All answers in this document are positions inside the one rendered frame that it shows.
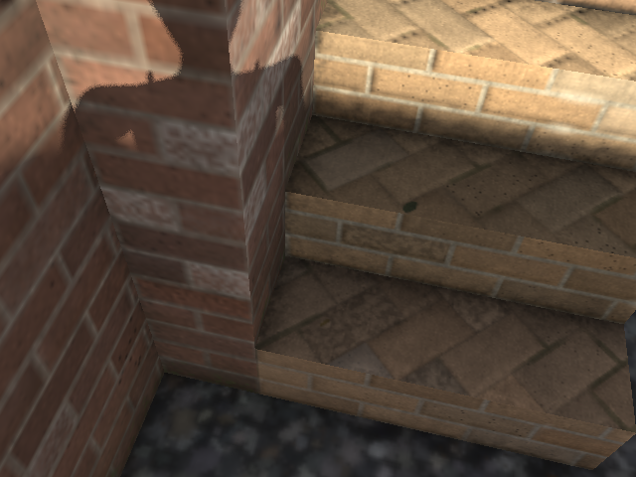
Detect stairs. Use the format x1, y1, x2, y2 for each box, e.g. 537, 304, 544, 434
255, 0, 636, 470

